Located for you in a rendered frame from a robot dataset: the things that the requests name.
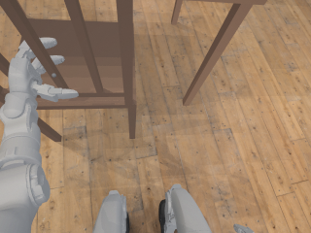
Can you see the robot right shin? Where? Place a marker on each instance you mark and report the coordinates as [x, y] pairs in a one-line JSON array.
[[170, 222]]

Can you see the right robot thigh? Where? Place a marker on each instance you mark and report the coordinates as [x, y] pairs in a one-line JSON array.
[[188, 217]]

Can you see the left robot forearm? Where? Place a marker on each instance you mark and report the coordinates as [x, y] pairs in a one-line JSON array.
[[21, 139]]

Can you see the robot left upper arm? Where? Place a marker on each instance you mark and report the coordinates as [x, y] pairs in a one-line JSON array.
[[23, 190]]

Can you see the left robot hand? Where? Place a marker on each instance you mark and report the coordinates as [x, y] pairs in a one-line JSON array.
[[22, 74]]

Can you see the chair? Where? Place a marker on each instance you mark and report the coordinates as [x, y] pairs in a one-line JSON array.
[[99, 60]]

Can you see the right robot hand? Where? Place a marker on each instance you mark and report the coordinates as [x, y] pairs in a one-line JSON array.
[[242, 229]]

